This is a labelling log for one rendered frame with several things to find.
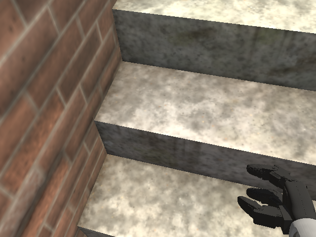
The right robot hand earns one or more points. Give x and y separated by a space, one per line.
282 209

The right robot forearm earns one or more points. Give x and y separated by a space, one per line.
305 227

